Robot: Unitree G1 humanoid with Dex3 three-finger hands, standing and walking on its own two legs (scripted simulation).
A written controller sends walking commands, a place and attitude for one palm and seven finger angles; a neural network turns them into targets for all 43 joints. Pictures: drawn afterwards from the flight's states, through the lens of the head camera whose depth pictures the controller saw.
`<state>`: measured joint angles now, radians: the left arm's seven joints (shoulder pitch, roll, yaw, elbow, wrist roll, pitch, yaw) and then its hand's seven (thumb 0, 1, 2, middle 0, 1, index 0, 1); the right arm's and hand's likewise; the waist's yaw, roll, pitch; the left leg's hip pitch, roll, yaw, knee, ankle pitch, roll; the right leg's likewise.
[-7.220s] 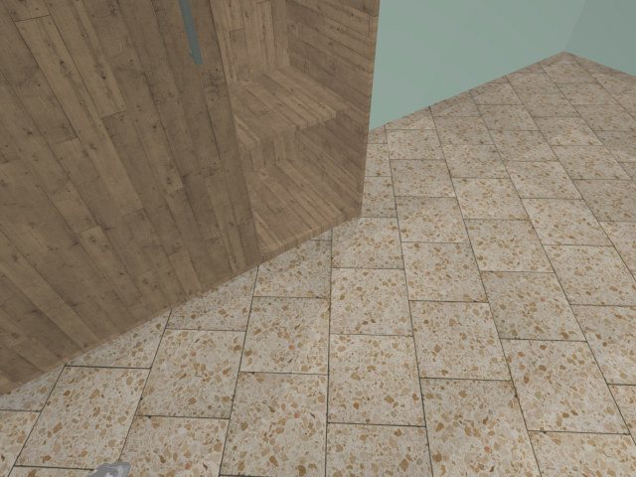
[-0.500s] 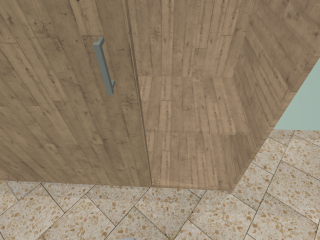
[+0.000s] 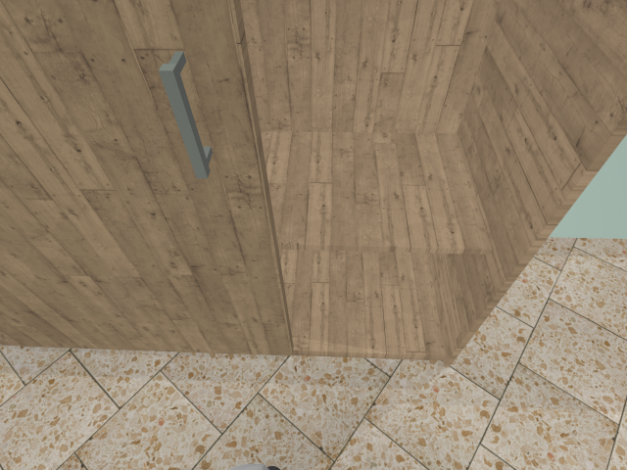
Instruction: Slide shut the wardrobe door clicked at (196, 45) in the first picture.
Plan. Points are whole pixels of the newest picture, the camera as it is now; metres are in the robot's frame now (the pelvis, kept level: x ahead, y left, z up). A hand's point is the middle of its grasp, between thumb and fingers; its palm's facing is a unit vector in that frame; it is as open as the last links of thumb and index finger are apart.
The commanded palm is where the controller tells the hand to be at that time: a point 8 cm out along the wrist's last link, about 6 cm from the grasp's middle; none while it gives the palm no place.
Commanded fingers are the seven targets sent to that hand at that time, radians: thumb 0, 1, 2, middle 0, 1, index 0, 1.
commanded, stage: come to a stop and stand still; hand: left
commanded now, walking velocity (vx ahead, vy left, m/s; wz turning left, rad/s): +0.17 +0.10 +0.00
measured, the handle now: (191, 119) +0.49 +0.20 +0.18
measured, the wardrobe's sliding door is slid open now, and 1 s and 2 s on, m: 0.49 0.49 0.49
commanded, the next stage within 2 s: look again from close up in 1.02 s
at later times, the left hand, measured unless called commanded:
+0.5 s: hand out of the picture +0.00 +0.20 -0.17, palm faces +0.05 -0.97 -0.24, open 7.3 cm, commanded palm none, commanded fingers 0.00 0.90 0.90 -0.20 -0.30 -0.20 -0.30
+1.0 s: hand out of the picture +0.00 +0.23 -0.17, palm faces +0.01 -0.97 -0.22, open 7.4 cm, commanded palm none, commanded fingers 0.00 0.90 0.90 -0.20 -0.30 -0.20 -0.30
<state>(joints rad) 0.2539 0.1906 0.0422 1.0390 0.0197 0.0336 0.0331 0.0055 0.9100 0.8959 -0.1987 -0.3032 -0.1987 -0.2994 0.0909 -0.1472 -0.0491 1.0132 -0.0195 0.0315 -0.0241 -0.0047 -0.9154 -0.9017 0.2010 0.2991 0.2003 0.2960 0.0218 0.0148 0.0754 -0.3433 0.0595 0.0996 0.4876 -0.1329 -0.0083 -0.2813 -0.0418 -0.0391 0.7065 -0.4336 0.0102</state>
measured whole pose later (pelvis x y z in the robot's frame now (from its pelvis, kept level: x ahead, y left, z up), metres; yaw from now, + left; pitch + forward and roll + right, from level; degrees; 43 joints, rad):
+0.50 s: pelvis +0.00 +0.01 +0.00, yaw +2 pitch +1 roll +0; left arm 0.27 0.18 0.01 1.06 0.02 -0.01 0.03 0.01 0.91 0.90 -0.20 -0.30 -0.20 -0.30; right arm 0.28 -0.20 -0.04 1.01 -0.02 0.01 -0.02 0.00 -0.91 -0.90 0.19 0.30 0.19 0.29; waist 0.00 0.02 0.04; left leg -0.24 0.01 0.01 0.54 -0.32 -0.01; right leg -0.25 -0.05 -0.07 0.55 -0.31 0.01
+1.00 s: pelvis -0.02 +0.04 +0.01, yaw +0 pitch -2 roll +0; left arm 0.28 0.19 -0.01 1.03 0.02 0.02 0.03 0.01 0.91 0.90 -0.20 -0.30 -0.20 -0.30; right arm 0.26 -0.19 -0.01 1.02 -0.01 0.00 -0.01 0.00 -0.92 -0.90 0.20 0.30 0.20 0.30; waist 0.00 0.00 0.02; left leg -0.18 -0.03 0.07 0.49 -0.28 0.05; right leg -0.20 -0.09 -0.01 0.49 -0.25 0.07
